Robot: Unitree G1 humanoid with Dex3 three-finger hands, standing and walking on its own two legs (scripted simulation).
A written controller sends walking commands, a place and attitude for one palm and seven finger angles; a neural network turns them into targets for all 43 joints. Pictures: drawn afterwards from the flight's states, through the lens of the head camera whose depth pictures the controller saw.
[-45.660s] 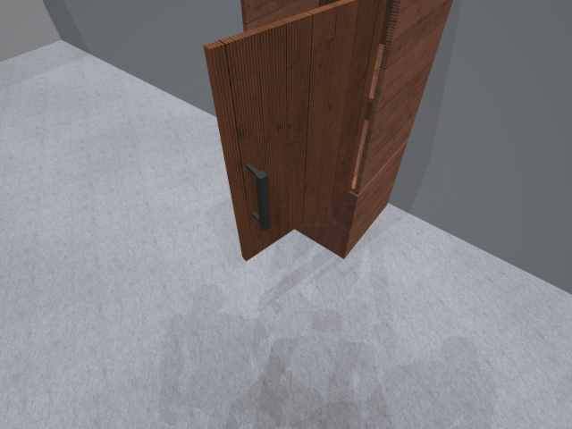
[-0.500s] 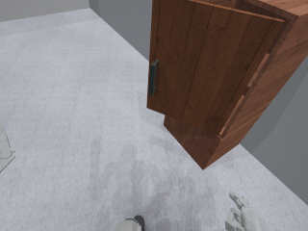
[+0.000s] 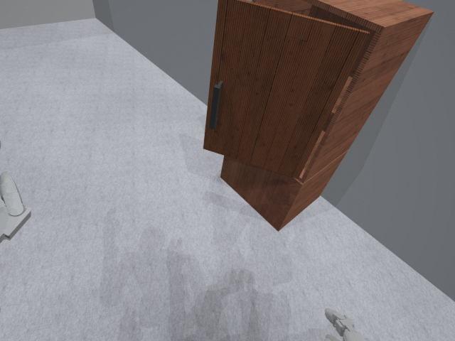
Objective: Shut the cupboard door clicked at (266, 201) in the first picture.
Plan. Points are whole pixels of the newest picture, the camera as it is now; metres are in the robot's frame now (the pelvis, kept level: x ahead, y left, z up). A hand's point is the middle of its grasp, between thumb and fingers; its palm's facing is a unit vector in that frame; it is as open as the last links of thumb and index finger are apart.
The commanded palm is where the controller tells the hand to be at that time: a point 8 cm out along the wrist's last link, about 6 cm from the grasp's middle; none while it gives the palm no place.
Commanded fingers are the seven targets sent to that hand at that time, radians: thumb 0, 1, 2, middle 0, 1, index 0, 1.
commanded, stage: stop stepping back and stand still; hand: left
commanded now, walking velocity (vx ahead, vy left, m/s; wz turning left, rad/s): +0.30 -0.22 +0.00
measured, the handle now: (216, 105) +0.90 +0.04 -0.09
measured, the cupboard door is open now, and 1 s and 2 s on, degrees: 31 31 31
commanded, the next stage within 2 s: let the arm hang, fingers relaxed in 0.52 s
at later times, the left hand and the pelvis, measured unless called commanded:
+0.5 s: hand out of the picture +0.15 +0.32 +0.17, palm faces +0.38 -0.81 -0.45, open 7.4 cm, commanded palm +0.09 +0.36 +0.18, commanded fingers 0.00 0.90 0.90 -0.20 -0.30 -0.20 -0.30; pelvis -0.06 +0.06 +0.00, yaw -1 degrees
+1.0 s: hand out of the picture +0.04 +0.24 -0.17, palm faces +0.09 -0.99 -0.15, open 6.8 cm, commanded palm none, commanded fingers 0.00 0.90 0.90 -0.20 -0.30 -0.20 -0.30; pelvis -0.03 +0.06 +0.00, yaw +2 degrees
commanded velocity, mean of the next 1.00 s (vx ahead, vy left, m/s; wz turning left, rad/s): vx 0.09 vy -0.06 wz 0.00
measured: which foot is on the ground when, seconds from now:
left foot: down 0.00-0.08, up 0.10-0.30, down 0.32-1.00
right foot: up 0.00-0.10, down 0.12-0.32, up 0.34-0.56, down 0.58-1.00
